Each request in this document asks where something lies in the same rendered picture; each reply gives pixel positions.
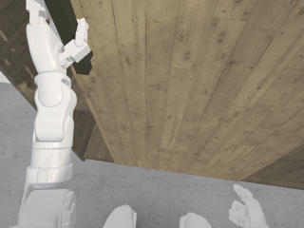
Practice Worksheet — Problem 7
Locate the wardrobe door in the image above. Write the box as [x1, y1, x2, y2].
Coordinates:
[248, 144, 304, 184]
[48, 0, 304, 181]

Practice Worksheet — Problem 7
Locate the left robot hand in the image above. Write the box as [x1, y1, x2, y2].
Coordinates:
[26, 0, 91, 75]

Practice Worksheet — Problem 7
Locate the robot left thigh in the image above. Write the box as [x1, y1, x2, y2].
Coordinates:
[103, 206, 137, 228]

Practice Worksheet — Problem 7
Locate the left robot upper arm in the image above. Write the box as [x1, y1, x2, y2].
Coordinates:
[10, 189, 77, 228]

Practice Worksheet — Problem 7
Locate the right robot hand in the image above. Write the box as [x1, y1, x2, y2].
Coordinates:
[229, 184, 267, 228]

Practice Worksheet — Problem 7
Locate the left robot forearm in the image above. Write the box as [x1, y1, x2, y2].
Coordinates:
[18, 71, 77, 225]

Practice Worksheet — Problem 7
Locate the handle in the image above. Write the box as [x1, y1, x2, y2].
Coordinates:
[44, 0, 93, 75]

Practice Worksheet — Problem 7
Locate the robot right thigh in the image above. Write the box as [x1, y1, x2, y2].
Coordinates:
[179, 213, 212, 228]

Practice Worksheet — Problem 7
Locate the robot thigh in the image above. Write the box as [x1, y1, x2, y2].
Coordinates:
[179, 213, 212, 228]
[103, 206, 137, 228]

